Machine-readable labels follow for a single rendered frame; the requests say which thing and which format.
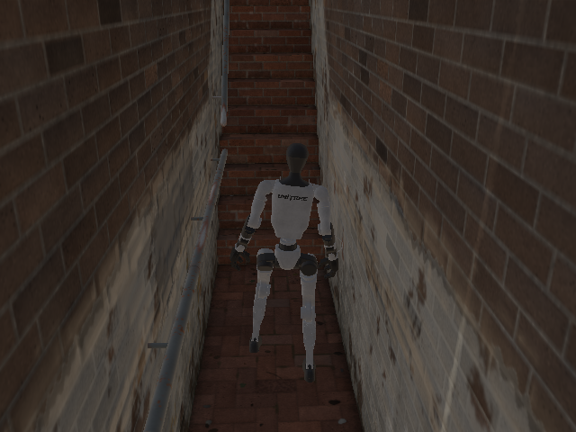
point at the robot left hand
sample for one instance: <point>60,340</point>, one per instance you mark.
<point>234,257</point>

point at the robot head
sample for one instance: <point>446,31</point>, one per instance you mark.
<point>296,157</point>

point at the robot left forearm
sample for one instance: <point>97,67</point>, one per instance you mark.
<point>245,236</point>

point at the robot right upper arm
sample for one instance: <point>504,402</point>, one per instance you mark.
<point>321,193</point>

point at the robot left thigh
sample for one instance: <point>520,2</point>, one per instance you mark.
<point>265,261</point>

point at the robot right hand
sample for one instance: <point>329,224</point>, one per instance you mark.
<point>333,265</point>

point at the robot right forearm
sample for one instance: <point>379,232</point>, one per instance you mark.
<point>330,245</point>

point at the robot left upper arm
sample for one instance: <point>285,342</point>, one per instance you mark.
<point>265,187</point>

